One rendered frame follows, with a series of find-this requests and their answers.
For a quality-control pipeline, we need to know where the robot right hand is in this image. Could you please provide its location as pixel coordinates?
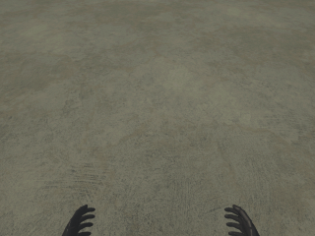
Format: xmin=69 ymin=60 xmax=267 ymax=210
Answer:
xmin=224 ymin=205 xmax=260 ymax=236

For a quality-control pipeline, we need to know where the robot left hand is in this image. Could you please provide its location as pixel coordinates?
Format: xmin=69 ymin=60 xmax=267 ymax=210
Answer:
xmin=62 ymin=205 xmax=95 ymax=236

